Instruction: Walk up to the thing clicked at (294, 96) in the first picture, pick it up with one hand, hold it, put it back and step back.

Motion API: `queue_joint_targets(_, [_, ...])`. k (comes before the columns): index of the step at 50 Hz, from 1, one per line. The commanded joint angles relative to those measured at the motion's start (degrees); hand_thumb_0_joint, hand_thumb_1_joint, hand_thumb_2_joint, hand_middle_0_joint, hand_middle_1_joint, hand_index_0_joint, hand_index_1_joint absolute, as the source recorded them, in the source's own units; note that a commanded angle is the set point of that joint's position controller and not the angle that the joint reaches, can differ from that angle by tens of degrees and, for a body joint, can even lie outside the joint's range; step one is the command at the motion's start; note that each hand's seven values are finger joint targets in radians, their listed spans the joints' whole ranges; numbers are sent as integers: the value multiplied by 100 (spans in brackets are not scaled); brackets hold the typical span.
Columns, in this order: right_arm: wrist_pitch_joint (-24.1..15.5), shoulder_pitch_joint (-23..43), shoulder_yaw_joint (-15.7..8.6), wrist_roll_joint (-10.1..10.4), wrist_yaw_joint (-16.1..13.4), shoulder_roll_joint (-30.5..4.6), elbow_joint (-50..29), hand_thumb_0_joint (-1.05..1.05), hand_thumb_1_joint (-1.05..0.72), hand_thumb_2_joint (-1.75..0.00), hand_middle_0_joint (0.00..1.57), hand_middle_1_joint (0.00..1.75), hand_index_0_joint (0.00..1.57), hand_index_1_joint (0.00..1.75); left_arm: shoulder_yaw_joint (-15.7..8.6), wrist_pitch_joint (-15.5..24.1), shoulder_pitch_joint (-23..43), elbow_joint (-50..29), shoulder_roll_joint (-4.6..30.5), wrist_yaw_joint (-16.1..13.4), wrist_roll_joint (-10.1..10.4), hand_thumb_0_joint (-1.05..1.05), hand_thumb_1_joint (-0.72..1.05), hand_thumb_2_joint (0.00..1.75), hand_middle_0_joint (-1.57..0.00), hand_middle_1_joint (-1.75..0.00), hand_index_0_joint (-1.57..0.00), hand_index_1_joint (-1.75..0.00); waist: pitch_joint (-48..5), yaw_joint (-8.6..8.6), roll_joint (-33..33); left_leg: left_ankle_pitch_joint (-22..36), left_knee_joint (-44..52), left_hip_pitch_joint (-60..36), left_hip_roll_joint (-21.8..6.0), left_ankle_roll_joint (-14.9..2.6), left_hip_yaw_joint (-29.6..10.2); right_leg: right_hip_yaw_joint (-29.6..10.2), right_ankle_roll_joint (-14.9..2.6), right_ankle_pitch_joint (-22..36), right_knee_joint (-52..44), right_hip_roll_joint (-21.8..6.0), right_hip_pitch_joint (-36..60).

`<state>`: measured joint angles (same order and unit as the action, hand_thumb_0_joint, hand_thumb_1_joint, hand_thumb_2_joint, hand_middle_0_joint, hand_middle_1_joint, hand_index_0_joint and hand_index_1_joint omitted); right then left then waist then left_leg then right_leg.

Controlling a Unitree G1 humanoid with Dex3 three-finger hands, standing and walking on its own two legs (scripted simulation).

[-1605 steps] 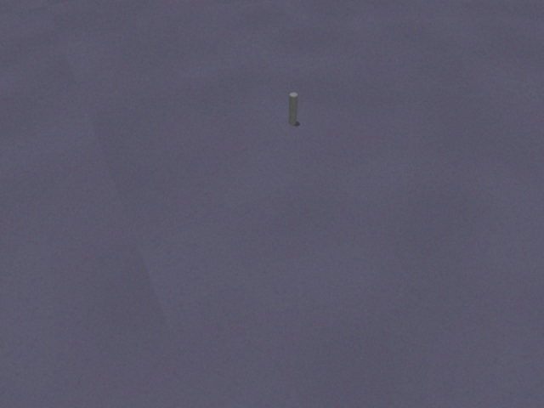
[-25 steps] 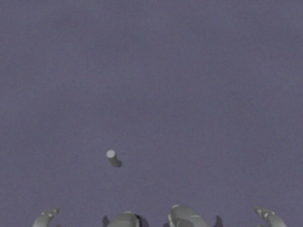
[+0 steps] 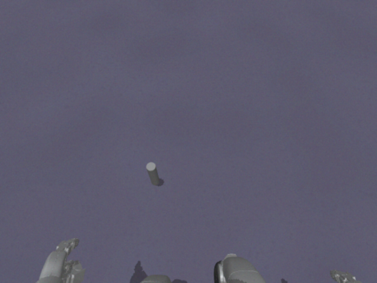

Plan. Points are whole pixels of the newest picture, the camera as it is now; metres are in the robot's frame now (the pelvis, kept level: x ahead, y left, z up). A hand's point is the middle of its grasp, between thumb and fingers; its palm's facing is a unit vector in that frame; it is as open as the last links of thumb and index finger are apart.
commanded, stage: step back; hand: left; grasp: from the side
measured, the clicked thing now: (153, 174) +0.61 +0.19 -0.66
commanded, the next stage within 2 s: none
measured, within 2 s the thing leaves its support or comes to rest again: neither
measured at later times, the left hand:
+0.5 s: hand out of the picture -0.05 +0.23 -0.14, palm faces -0.09 -0.91 -0.40, open 7.4 cm
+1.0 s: hand out of the picture -0.19 +0.23 -0.14, palm faces +0.00 -0.94 -0.34, open 7.4 cm
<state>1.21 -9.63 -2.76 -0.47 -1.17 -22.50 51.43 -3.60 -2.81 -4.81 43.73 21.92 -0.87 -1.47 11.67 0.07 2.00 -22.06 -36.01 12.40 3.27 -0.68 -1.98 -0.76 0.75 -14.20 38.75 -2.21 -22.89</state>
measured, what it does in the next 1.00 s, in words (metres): walks backwards: right foot, then left foot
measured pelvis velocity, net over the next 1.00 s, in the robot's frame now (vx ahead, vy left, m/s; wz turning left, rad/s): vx -0.31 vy -0.03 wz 0.00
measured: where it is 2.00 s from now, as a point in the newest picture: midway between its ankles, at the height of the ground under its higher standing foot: outside the picture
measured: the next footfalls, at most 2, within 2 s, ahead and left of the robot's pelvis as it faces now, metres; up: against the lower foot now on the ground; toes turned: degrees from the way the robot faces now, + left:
right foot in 0.40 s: -0.10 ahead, -0.14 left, +0.00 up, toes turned -2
left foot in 0.76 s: -0.23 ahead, +0.09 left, +0.00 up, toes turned -1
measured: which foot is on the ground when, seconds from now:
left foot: down 0.00-0.44, up 0.46-0.74, down 0.76-1.00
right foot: down 0.00-0.02, up 0.04-0.38, down 0.40-0.80, up 0.82-1.00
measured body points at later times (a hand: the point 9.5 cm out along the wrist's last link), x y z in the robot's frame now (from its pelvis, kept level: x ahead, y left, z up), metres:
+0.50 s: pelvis -0.15 -0.03 +0.00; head -0.10 -0.04 +0.45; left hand -0.05 +0.28 -0.11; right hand -0.04 -0.35 -0.11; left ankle -0.06 +0.10 -0.69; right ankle -0.14 -0.14 -0.72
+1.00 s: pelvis -0.31 -0.03 +0.01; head -0.26 +0.01 +0.46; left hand -0.20 +0.28 -0.12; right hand -0.23 -0.34 -0.09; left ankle -0.27 +0.09 -0.72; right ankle -0.35 -0.18 -0.62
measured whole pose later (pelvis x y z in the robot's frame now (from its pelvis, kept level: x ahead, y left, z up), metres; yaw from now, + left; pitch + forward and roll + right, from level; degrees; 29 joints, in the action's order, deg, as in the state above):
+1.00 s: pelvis -0.31 -0.03 +0.01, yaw +0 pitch -2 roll -2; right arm 1.0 -11.6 -1.9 -2.2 -1.0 -20.5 49.1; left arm -4.5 -5.0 -8.0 45.9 22.2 -0.3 -1.3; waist 8.4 0.4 2.6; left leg -14.6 -33.6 17.4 -1.0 -1.1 -1.3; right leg -9.3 0.2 -27.9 69.9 6.7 -26.7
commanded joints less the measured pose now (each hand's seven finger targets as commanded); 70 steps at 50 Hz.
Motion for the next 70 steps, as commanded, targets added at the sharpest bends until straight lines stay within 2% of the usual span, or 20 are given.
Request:
queue_joint_targets(1, [-164,-47,-523,-196,-7,-1945,-541,0,-90,-90,20,30,20,30,-320,-31,-138,-511,948,-56,110,0,90,90,-20,-30,-20,-30,-1522,-43,-1461,3587,1544,-558,-2336,-1107,-2480,-349,-188,-1957,1557,827,-395])
queue_joint_targets(2, [-168,-112,-577,-191,-23,-2093,-589,0,-90,-90,20,30,20,30,-400,-24,176,-508,1101,-138,18,0,90,90,-20,-30,-20,-30,-1352,-384,-1608,3404,1672,161,-2795,-1697,-3014,-955,-124,-2426,2493,705,-185])
queue_joint_targets(6, [-193,483,-345,-151,-107,-1266,-677,0,-90,-90,20,30,20,30,-403,-25,-467,-174,1053,-62,137,0,90,90,-20,-30,-20,-30,-1029,234,-866,3872,1163,-236,-1552,-962,-944,-1149,-218,-1367,3316,935,-681])
queue_joint_targets(13, [-146,-146,-429,-93,-124,-1283,-731,0,-90,-90,20,30,20,30,-380,69,-420,-254,968,-49,46,0,90,90,-20,-30,-20,-30,-1367,-233,-1082,3890,760,-1289,-1792,-1402,-1061,-731,141,-1508,1688,586,-588])
queue_joint_targets(18, [-43,232,-455,-108,-40,-1455,-943,0,-90,-90,20,30,20,30,-433,108,-932,74,957,36,4,0,90,90,-20,-30,-20,-30,-1631,-34,-1359,2727,618,-314,-1683,-1090,-1005,-138,-61,-764,-402,382,818])
queue_joint_targets(21, [41,412,-380,25,-23,-1171,-1039,0,-90,-90,20,30,20,30,-552,180,-1323,222,1354,55,-142,0,90,90,-20,-30,-20,-30,-1637,191,-211,1064,-456,1200,-838,-338,-705,-1405,-532,184,-1520,-381,1732])
queue_joint_targets(23, [82,403,-397,-3,-158,-1103,-1026,0,-90,-90,20,30,20,30,-701,157,-455,-196,2196,59,-131,0,90,90,-20,-30,-20,-30,-921,327,1496,-1474,-2827,1381,166,116,-508,-3300,-1834,-195,-2371,-2161,-247])
queue_joint_targets(27, [42,-317,-331,66,-79,-1085,-544,0,-90,-90,20,30,20,30,-518,175,328,-382,1298,-11,-86,0,90,90,-20,-30,-20,-30,-789,-217,655,-347,-3460,1362,458,104,-734,-1113,-1052,881,-1703,-856,66])
queue_joint_targets(34, [-104,-304,-250,-56,-112,-922,-676,0,-90,-90,20,30,20,30,-493,73,-417,-412,1206,-92,-146,0,90,90,-20,-30,-20,-30,-1455,294,1047,-899,-824,1375,-165,168,-128,-1217,-1299,2036,-1057,-1241,2073])
queue_joint_targets(38, [-152,-927,-369,-128,-95,-1050,-367,0,-90,-90,20,30,20,30,-366,-73,-267,-513,1199,-26,10,0,90,90,-20,-30,-20,-30,-1761,-11,582,1293,1440,-20,-262,-64,-40,-844,-717,1632,-113,-784,1347])
queue_joint_targets(40, [-123,-489,-533,-260,-53,-1933,-523,0,-90,-90,20,30,20,30,-299,-68,-170,-610,889,-9,59,0,90,90,-20,-30,-20,-30,-1442,68,-1455,2314,1717,-466,-2286,-1032,-2660,80,-181,-1726,1378,604,-775])
queue_joint_targets(41, [-124,-386,-585,-250,-41,-2228,-646,0,-90,-90,20,30,20,30,-445,-72,315,-647,1149,-91,-17,0,90,90,-20,-30,-20,-30,-1268,-341,-1614,2464,1826,661,-2847,-1760,-3212,-707,-82,-2472,2476,536,-314])
queue_joint_targets(45, [-196,425,-342,-231,-148,-1337,-779,0,-90,-90,20,30,20,30,-454,-134,-379,-208,1110,-13,96,0,90,90,-20,-30,-20,-30,-960,311,-683,3309,1254,473,-1672,-1058,-1099,-1154,-175,-1327,3780,890,-590])
queue_joint_targets(52, [-98,-206,-397,-178,-102,-1313,-772,0,-90,-90,20,30,20,30,-337,19,-387,-190,975,6,2,0,90,90,-20,-30,-20,-30,-1397,-176,-1224,3544,740,-984,-1747,-1348,-961,-501,171,-1619,1494,491,-471])
queue_joint_targets(57, [87,332,-382,-102,-34,-1481,-897,0,-90,-90,20,30,20,30,-348,172,-1347,425,1005,34,-24,0,90,90,-20,-30,-20,-30,-1947,246,-1198,2210,-20,-8,-1443,-846,-572,67,-188,-104,-1577,399,1435])
queue_joint_targets(59, [82,289,-237,-69,-29,-908,-1043,0,-90,-90,20,30,20,30,-565,209,-1221,333,1763,47,-164,0,90,90,-20,-30,-20,-30,-1515,210,852,-516,-1220,2184,-194,-144,-180,-2437,-738,-405,-1765,-1008,1726])
queue_joint_targets(60, [84,498,-333,-68,-137,-1050,-1063,0,-90,-90,20,30,20,30,-661,191,-743,114,2267,44,-172,0,90,90,-20,-30,-20,-30,-1267,422,1224,-1399,-2355,1719,28,71,-568,-3231,-1706,-474,-2076,-2090,230])
queue_joint_targets(61, [86,380,-452,-33,-148,-1295,-917,0,-90,-90,20,30,20,30,-634,218,-194,-27,2235,4,-106,0,90,90,-20,-30,-20,-30,-856,218,1289,-1228,-2993,1192,-260,78,-822,-3425,-1821,-827,-2342,-2287,-889])
queue_joint_targets(64, [54,39,-329,21,-44,-1116,-552,0,-90,-90,20,30,20,30,-434,279,105,-8,1406,-38,-134,0,90,90,-20,-30,-20,-30,-782,-74,400,-371,-3186,1339,242,58,-636,-1291,-1165,255,-1511,-1018,-124])
queue_joint_targets(70, [-171,92,-279,-130,65,-1015,-437,0,-90,-90,20,30,20,30,-519,340,-650,210,1545,37,-214,0,90,90,-20,-30,-20,-30,-1008,449,1043,-993,-508,1439,-190,179,-10,-1635,-1187,-2287,-1755,-1085,1337])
